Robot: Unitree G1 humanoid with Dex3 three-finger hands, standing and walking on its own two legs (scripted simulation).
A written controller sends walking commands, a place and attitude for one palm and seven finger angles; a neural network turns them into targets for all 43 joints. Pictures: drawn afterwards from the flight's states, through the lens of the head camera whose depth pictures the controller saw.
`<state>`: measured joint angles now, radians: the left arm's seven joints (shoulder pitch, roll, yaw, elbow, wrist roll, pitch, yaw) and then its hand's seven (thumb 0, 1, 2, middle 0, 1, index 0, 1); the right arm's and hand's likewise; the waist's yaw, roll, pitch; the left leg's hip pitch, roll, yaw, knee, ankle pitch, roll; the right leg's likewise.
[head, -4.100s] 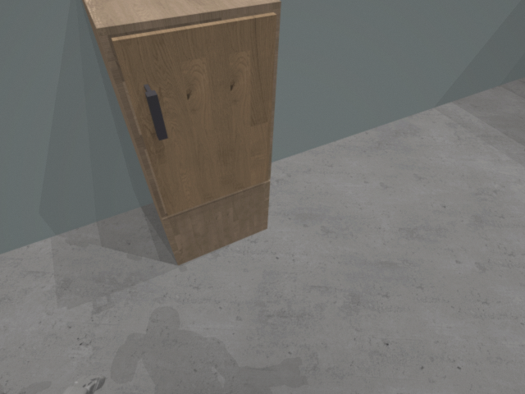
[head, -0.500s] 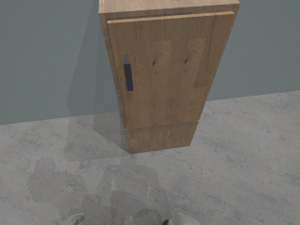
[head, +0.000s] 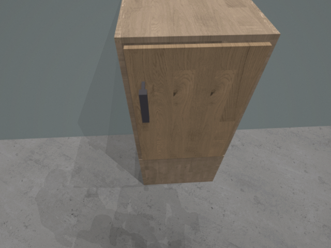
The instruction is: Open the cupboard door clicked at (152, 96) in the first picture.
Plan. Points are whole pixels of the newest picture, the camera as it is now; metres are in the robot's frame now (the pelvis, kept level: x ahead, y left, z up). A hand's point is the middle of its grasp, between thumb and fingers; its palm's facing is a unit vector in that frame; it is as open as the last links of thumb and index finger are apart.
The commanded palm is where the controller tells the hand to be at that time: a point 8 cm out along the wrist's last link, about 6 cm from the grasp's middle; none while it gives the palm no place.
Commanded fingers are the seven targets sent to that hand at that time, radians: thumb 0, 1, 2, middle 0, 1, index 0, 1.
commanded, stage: come to a stop and stand still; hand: left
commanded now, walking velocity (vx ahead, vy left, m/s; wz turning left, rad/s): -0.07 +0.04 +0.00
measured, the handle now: (144, 102) +0.52 +0.12 +0.02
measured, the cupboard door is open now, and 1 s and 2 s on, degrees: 0 0 0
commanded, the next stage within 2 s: none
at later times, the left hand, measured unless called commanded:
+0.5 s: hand out of the picture -0.01 +0.24 -0.16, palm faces +0.06 -0.97 -0.23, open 7.4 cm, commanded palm none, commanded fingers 0.00 0.90 0.90 -0.20 -0.30 -0.20 -0.30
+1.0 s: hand out of the picture -0.18 +0.24 -0.17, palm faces +0.12 -0.98 -0.18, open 7.3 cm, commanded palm none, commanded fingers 0.00 0.90 0.90 -0.20 -0.30 -0.20 -0.30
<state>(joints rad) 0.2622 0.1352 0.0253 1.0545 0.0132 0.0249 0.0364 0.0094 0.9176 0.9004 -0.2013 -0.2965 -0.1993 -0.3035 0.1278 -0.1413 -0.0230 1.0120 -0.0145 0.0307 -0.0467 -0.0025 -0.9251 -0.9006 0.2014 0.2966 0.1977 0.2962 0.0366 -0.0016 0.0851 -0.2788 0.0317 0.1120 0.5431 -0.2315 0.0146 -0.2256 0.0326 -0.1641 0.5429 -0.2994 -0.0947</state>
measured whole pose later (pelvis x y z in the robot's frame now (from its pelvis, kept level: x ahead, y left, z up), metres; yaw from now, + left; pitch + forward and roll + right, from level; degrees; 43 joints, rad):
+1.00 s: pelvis -0.18 +0.07 +0.00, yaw +2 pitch -3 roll -1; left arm 0.36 0.14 0.04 1.00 0.01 0.02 0.04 0.01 0.92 0.90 -0.20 -0.30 -0.20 -0.30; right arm 0.41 -0.11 -0.01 1.06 -0.02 0.04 -0.03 0.01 -0.91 -0.90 0.20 0.30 0.20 0.30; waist -0.02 0.00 -0.02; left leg -0.31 -0.04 0.07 0.54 -0.20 0.08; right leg -0.22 -0.01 -0.01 0.52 -0.27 -0.01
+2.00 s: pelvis -0.23 +0.15 +0.01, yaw +1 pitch +0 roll -1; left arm 0.22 0.19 0.07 0.95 0.02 0.05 0.00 0.01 0.92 0.90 -0.20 -0.30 -0.19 -0.30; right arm 0.40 -0.07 -0.01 1.08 -0.03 -0.02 -0.05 0.00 -0.91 -0.90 0.20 0.30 0.20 0.30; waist -0.04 -0.04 0.03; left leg -0.16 0.01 0.06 0.41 -0.25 0.03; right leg -0.49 -0.06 -0.01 0.82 -0.24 0.03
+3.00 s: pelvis -0.20 +0.14 +0.01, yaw +2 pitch -2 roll +0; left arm 0.35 0.10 0.00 1.13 0.01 -0.01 0.03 0.01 0.91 0.90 -0.20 -0.30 -0.20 -0.30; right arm 0.33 -0.09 0.01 1.14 -0.01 -0.01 -0.03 0.00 -0.91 -0.90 0.20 0.30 0.20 0.30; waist 0.01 -0.01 0.03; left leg -0.09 0.01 0.04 0.43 -0.31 0.00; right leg -0.21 -0.06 -0.06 0.43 -0.19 0.03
